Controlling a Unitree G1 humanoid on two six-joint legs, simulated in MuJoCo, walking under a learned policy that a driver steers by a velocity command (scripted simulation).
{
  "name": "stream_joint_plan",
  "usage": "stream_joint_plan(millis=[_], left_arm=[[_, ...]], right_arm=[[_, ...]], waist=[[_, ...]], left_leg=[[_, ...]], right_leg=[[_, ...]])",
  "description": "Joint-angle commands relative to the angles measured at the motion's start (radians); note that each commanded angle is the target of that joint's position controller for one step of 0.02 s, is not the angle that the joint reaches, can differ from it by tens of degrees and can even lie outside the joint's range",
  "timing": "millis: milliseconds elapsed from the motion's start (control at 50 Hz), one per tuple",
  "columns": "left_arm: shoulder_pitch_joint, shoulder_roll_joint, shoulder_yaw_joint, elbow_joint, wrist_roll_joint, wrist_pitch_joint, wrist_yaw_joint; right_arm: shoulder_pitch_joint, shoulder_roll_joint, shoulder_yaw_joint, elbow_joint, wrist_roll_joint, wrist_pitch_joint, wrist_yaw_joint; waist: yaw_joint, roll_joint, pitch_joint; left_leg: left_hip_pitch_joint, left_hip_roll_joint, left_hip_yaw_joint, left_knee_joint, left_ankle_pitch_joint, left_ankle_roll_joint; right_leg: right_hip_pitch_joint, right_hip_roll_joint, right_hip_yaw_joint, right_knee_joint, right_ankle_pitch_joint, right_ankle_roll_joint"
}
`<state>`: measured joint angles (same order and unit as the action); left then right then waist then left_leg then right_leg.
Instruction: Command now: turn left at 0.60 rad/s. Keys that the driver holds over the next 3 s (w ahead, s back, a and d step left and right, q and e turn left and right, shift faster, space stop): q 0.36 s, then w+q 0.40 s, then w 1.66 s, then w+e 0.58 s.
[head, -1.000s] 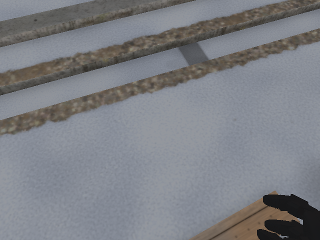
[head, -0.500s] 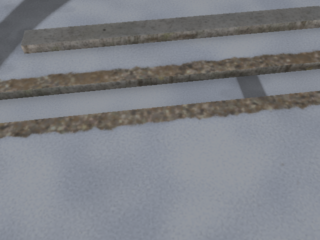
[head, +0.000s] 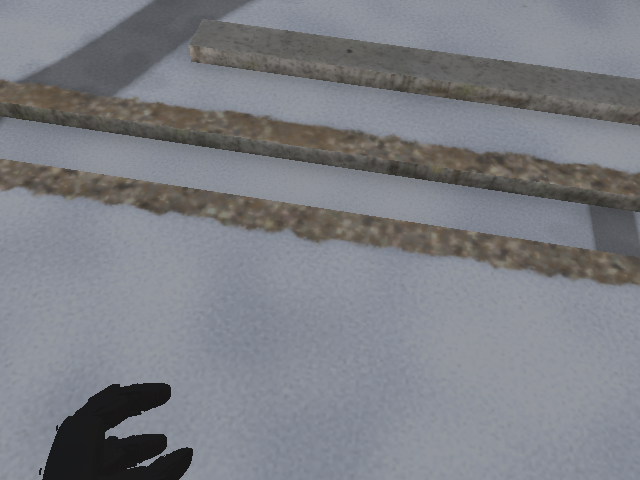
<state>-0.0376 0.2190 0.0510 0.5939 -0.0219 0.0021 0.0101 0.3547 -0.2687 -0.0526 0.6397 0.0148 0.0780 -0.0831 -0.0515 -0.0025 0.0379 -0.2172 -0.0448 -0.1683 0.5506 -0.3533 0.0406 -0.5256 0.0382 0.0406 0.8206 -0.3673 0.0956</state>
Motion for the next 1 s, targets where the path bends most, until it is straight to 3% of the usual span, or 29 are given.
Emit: stream_joint_plan(millis=[20,40,60,80,100,120,140,220,280,320,340,360,380,400,420,440,480,560,620,720,760,800,820,840,860,900,920,940,1000], left_arm=[[-0.002,0.071,0.025,-0.05,-0.003,-0.023,-0.002],[0.005,0.115,0.042,-0.038,0.017,-0.031,-0.003],[0.045,0.158,0.061,-0.022,0.03,-0.032,-0.005],[0.15,0.192,0.076,-0.003,0.048,-0.025,-0.001],[0.183,0.168,0.071,-0.006,0.055,-0.025,0.009],[0.141,0.137,0.056,-0.018,0.042,-0.026,0.019],[0.076,0.116,0.048,-0.03,0.033,-0.021,0.029],[-0.061,0.129,0.037,-0.033,0.03,-0.001,0.032],[-0.01,0.19,0.056,-0.021,0.016,0.005,0.029],[-0.003,0.211,0.068,-0.014,0.007,0.012,0.034],[0.001,0.177,0.061,-0.005,0.006,0.016,0.038],[0.008,0.118,0.047,0.001,0.021,0.025,0.034],[0.06,0.025,0.025,-0.025,0.032,0.034,0.025],[0.047,0.092,0.031,-0.082,0.003,0.015,0.019],[-0.039,0.134,0.037,-0.113,-0.017,-0.006,0.022],[-0.056,0.202,0.058,-0.097,-0.017,-0.022,0.023],[-0.004,0.182,0.062,-0.057,0.012,-0.03,0.029],[-0.031,0.095,0.035,-0.053,0.019,-0.059,0.007],[-0.097,0.056,0.018,-0.066,0.02,-0.085,-0.017],[-0.07,0.098,0.033,-0.052,0.007,-0.115,-0.042],[-0.005,0.14,0.054,-0.036,-0.007,-0.122,-0.044],[0.198,0.192,0.084,0.013,-0.004,-0.125,-0.039],[0.354,0.287,0.11,0.045,0.023,-0.127,-0.032],[0.419,0.268,0.102,0.058,0.034,-0.129,-0.041],[0.355,0.184,0.077,0.06,0.022,-0.133,-0.035],[0.289,0.137,0.063,0.077,0.002,-0.123,-0.023],[0.281,0.125,0.056,0.088,0.009,-0.123,-0.019],[0.271,0.116,0.051,0.096,0.014,-0.125,-0.019],[0.295,0.129,0.048,0.133,0.001,-0.128,-0.021]], right_arm=[[-0.031,-0.162,-0.048,-0.072,0.011,-0.005,0.01],[-0.024,-0.144,-0.047,-0.085,0.017,-0.007,0.01],[-0.006,-0.143,-0.048,-0.089,0.014,-0.009,0.01],[-0.043,-0.133,-0.044,-0.102,0.009,-0.017,0.015],[-0.09,-0.131,-0.049,-0.102,-0.008,-0.021,0.03],[-0.064,-0.164,-0.069,-0.085,-0.002,-0.024,0.047],[-0.062,-0.176,-0.074,-0.071,0.017,-0.014,0.05],[0.019,-0.127,-0.055,-0.043,0.022,0.019,0.064],[-0.089,-0.109,-0.038,-0.09,0.012,0.02,0.103],[0.009,-0.13,-0.055,-0.046,0.02,0.022,0.116],[0.113,-0.132,-0.066,0.008,0.022,0.022,0.113],[0.196,-0.129,-0.065,0.047,0.005,0.012,0.105],[0.138,-0.22,-0.06,0.0,-0.014,-0.013,0.091],[0.039,-0.315,-0.081,-0.09,-0.049,-0.047,0.099],[-0.047,-0.314,-0.087,-0.096,-0.052,-0.066,0.087],[-0.08,-0.25,-0.063,-0.086,-0.041,-0.076,0.074],[-0.077,-0.197,-0.036,-0.065,-0.029,-0.086,0.052],[0.052,-0.144,-0.024,-0.027,-0.012,-0.097,0.032],[0.115,-0.12,-0.021,-0.002,-0.006,-0.095,0.033],[0.105,-0.129,-0.028,-0.011,0.004,-0.105,0.052],[0.052,-0.14,-0.033,-0.036,0.011,-0.102,0.053],[-0.026,-0.115,-0.026,-0.066,-0.001,-0.116,0.054],[0.03,-0.05,-0.006,-0.092,0.027,-0.115,0.05],[0.076,-0.023,0.007,-0.091,0.029,-0.124,0.048],[0.03,-0.1,-0.018,-0.071,0.043,-0.129,0.06],[-0.108,-0.107,-0.02,-0.093,0.009,-0.129,0.067],[-0.128,-0.094,-0.021,-0.094,-0.002,-0.131,0.073],[-0.127,-0.086,-0.02,-0.091,0.004,-0.132,0.081],[-0.182,-0.054,-0.005,-0.095,0.007,-0.136,0.1]], waist=[[0.05,0.213,-0.065],[0.032,0.116,-0.088],[0.03,-0.057,-0.18],[0.083,-0.228,-0.281],[0.11,-0.281,-0.298],[0.073,-0.142,-0.234],[0.031,-0.1,-0.191],[-0.074,-0.179,-0.161],[-0.013,-0.187,-0.156],[-0.046,-0.147,-0.148],[-0.078,-0.075,-0.127],[-0.102,0.113,-0.059],[0.011,0.37,-0.006],[0.006,0.342,-0.096],[0.003,0.253,0.002],[0.012,0.175,0.068],[0.038,0.158,0.057],[0.003,0.111,0.013],[-0.031,0.146,0.009],[-0.005,0.199,0.005],[0.043,0.209,-0.015],[0.159,0.215,-0.126],[0.173,-0.1,-0.308],[0.158,-0.345,-0.349],[0.142,-0.233,-0.186],[0.111,-0.046,-0.014],[0.089,-0.043,0.007],[0.068,-0.069,0.008],[0.059,-0.058,0.029]], left_leg=[[0.057,0.193,-0.259,-0.113,0.486,0.142],[-0.005,0.138,-0.238,-0.089,0.439,0.087],[-0.121,0.088,-0.174,0.01,0.333,0.021],[-0.267,-0.005,-0.077,0.203,0.145,-0.037],[-0.351,-0.052,-0.055,0.492,-0.327,-0.082],[-0.369,-0.024,-0.065,0.671,-0.331,-0.107],[-0.37,0.006,-0.028,0.731,-0.258,-0.121],[-0.14,0.053,0.158,0.59,-0.058,-0.136],[-0.061,0.121,0.164,0.243,-0.103,-0.077],[0.079,0.106,0.223,0.027,0.03,-0.038],[0.17,0.07,0.238,-0.066,0.083,-0.016],[0.24,0.066,0.161,-0.083,0.112,0.018],[0.2,0.267,-0.234,-0.048,0.359,0.111],[0.063,0.433,-0.526,-0.281,0.235,0.308],[-0.008,0.411,-0.587,-0.416,-0.336,0.308],[-0.03,0.365,-0.533,-0.428,-0.527,0.25],[0.013,0.293,-0.429,-0.381,-0.431,0.19],[0.159,0.244,-0.308,-0.361,-0.145,0.173],[0.161,0.22,-0.238,-0.358,0.025,0.168],[0.076,0.218,-0.238,-0.312,0.18,0.19],[0.045,0.2,-0.269,-0.258,0.233,0.171],[-0.022,0.143,-0.225,-0.051,0.506,0.119],[-0.311,0.014,-0.076,0.337,0.393,0.023],[-0.488,-0.05,-0.072,0.591,-0.166,-0.002],[-0.559,-0.004,-0.091,0.717,-0.113,0.003],[-0.555,0.067,-0.02,0.705,0.002,0.017],[-0.518,0.094,-0.013,0.674,0.019,0.024],[-0.484,0.107,0.001,0.642,0.023,0.025],[-0.502,0.117,0.051,0.475,0.067,0.011]], right_leg=[[0.125,0.04,-0.069,-0.276,0.056,-0.034],[0.254,0.005,-0.021,-0.31,0.245,-0.069],[0.456,-0.102,0.114,-0.289,0.404,-0.155],[0.637,-0.267,0.326,-0.357,0.46,-0.272],[0.647,-0.421,0.471,-0.421,0.606,-0.364],[0.551,-0.436,0.401,-0.414,0.688,-0.37],[0.472,-0.396,0.304,-0.408,0.603,-0.344],[0.249,-0.22,-0.012,-0.406,0.456,-0.24],[0.293,-0.273,-0.025,-0.356,0.375,-0.246],[0.225,-0.286,-0.046,-0.258,0.311,-0.228],[0.134,-0.247,-0.104,-0.098,0.24,-0.194],[-0.087,-0.177,-0.152,0.19,-0.143,-0.146],[-0.399,-0.098,-0.141,0.538,-0.35,-0.084],[-0.377,-0.069,-0.009,0.58,-0.302,-0.062],[-0.435,-0.081,0.027,0.573,-0.167,-0.073],[-0.446,-0.103,0.041,0.507,-0.033,-0.08],[-0.404,-0.102,0.041,0.448,0.105,-0.058],[-0.408,-0.07,0.002,0.309,0.184,-0.053],[-0.312,-0.04,-0.035,0.115,0.206,-0.053],[-0.096,-0.004,-0.081,0.0,0.112,-0.074],[0.065,0.02,-0.08,-0.136,0.099,-0.084],[0.387,0.021,-0.076,-0.265,0.158,-0.128],[0.737,-0.23,0.332,-0.329,-0.099,-0.295],[0.798,-0.399,0.791,-0.563,-0.355,-0.397],[0.66,-0.422,0.759,-0.599,-0.38,-0.395],[0.465,-0.358,0.486,-0.578,-0.125,-0.362],[0.414,-0.323,0.392,-0.603,-0.031,-0.335],[0.386,-0.293,0.321,-0.628,0.018,-0.317],[0.392,-0.26,0.183,-0.671,0.144,-0.312]])
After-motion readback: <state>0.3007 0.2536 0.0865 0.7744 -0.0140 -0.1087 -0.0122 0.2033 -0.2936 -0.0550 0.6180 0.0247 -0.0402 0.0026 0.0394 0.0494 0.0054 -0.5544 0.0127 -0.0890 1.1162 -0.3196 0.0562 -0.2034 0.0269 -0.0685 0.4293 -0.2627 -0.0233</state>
